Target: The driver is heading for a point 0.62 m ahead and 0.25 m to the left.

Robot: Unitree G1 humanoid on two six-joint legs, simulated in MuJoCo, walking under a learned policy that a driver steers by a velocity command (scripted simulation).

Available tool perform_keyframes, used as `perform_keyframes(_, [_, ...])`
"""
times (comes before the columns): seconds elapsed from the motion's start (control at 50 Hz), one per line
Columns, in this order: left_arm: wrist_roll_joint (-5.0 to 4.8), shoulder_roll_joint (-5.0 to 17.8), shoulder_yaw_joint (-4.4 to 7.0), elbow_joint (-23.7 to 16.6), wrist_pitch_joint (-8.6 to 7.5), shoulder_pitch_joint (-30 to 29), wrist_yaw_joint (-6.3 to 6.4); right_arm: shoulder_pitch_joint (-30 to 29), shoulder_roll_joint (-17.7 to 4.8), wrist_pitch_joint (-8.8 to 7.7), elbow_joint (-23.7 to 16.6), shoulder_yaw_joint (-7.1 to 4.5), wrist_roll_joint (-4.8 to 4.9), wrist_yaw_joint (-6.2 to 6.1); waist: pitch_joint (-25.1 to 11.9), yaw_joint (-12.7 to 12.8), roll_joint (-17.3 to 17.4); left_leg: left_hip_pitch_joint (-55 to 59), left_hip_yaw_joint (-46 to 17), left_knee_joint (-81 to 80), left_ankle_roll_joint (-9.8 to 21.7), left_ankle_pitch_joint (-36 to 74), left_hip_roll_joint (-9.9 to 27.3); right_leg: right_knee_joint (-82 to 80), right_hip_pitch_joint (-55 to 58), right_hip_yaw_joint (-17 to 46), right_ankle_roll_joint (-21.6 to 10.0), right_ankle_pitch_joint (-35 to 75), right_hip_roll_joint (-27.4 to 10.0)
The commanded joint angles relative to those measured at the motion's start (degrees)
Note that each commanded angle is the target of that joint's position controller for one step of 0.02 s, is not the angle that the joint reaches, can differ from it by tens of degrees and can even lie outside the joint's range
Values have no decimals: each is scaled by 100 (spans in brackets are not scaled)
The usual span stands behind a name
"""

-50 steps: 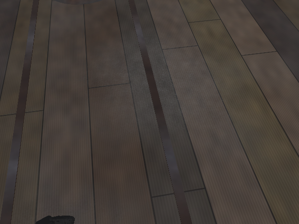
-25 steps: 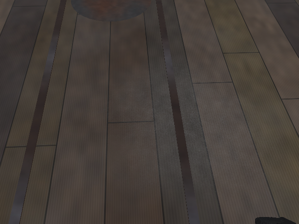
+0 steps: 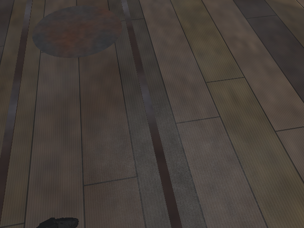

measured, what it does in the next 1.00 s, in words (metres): walks ahead, turning left: left foot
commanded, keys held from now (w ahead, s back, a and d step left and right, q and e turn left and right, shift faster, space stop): w+q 0.84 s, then no key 0.16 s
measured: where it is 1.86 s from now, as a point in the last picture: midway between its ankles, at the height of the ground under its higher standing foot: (106, 193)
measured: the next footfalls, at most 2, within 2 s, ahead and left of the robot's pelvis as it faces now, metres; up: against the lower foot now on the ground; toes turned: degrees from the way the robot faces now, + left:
left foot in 0.54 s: +0.42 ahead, +0.17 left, +0.00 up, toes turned +19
right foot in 1.02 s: +0.76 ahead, +0.12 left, +0.00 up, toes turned +34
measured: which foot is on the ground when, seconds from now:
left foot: down 0.00-0.02, up 0.04-0.52, down 0.54-1.00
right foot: down 0.00-0.56, up 0.58-1.00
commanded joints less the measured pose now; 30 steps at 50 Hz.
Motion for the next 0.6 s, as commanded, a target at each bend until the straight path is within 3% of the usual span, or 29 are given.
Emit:
perform_keyframes(0.02, [98,1565,528,253,-85,2337,126,-272,-624,-16,-513,-38,-131,-32,-1659,1366,-89,-1864,-280,3233,461,2800,721,216,3701,1166,-589,-73,-1060])
perform_keyframes(0.04, [103,1721,536,329,-24,2472,106,427,49,-115,-507,119,-119,-10,-2253,929,-1632,-3773,-399,4869,182,-1080,-129,-288,5185,3359,-1162,-760,-2116])
perform_keyframes(0.06, [72,1246,411,286,-26,2397,102,264,-506,-199,-440,-7,106,-5,-2068,1081,-1233,-4415,-1011,5630,212,-1185,46,-839,4959,3822,-1140,-1743,-2136])
perform_keyframes(0.08, [45,952,333,221,-52,1970,121,-279,-839,-231,-585,-109,226,-15,-1197,1050,-750,-4735,-920,5737,264,-641,338,-1019,4183,3004,-884,-1811,-1944])
perform_keyframes(0.1, [58,808,284,163,-73,1512,124,-526,-796,-221,-640,-120,206,-46,-726,868,-356,-4576,-784,5578,250,-66,624,-1205,3368,2342,-753,-1432,-1761])
perform_keyframes(0.12, [92,653,247,151,-98,1223,112,-606,-694,-174,-632,-150,135,-69,-414,711,-244,-4312,-780,5346,222,285,808,-1409,2723,1806,-687,-994,-1570])
perform_keyframes(0.16, [166,509,226,202,-131,1001,111,-418,-434,-35,-612,-168,118,-44,-246,455,-417,-3821,-795,5074,209,630,996,-1728,2122,1049,-619,-579,-1325])
perform_keyframes(0.18, [159,542,243,244,-149,1002,124,-452,-333,29,-662,-164,124,-34,-154,411,-394,-3843,-754,4994,193,700,1037,-1834,1986,787,-654,-348,-1314])
perform_keyframes(0.24, [171,744,318,345,-160,1115,211,-804,-302,136,-901,-183,66,-26,73,393,-188,-4308,-781,4522,100,1282,1091,-2028,1969,214,-738,119,-1332])
perform_keyframes(0.34, [145,943,374,389,-72,1288,321,-1613,-207,77,-1227,-119,24,138,275,613,-68,-4325,-372,2957,67,2472,968,-2106,2236,-664,-607,466,-1182])
perform_keyframes(0.44, [11,1150,458,504,116,1715,344,-2366,-226,98,-1685,-68,31,317,493,819,-46,-4496,23,2190,264,2088,825,-1737,3149,-1018,-505,929,-1491])
perform_keyframes(0.5, [-50,1335,519,430,244,1601,366,-2088,-494,134,-1799,-201,38,378,115,488,-280,-3733,498,2077,573,1278,308,-688,3536,-1283,-307,3371,-1499])
perform_keyframes(0.52, [-72,1419,539,401,295,1504,376,-1524,-662,145,-1708,-306,55,376,-215,137,-358,-2954,615,1993,728,1136,80,158,3401,-1346,-224,3992,-1456])
perform_keyframes(0.54, [-86,1370,507,349,319,1400,381,-579,-992,153,-1460,-502,75,318,-701,-368,-210,-1582,596,1605,944,1486,-186,1411,2883,-1474,-27,3775,-1208])
perform_keyframes(0.56, [86,1057,392,217,270,1512,376,179,-1576,211,-1296,-702,78,179,-1184,-548,666,61,-883,1428,1300,1472,669,3297,1356,-1494,271,1448,-892])
perform_keyframes(0.58, [222,375,206,-29,84,1744,311,-197,-1889,177,-1449,-698,99,161,-1497,130,1822,1283,-3803,763,2157,1145,1712,5046,-758,-638,539,-3200,349])
perform_keyframes(0.6, [-9,726,235,-232,-179,1340,217,6,-1652,63,-1594,-565,8,243,-2126,-178,1175,1657,-4979,-16,2468,551,2103,5477,-1473,568,448,-3371,357])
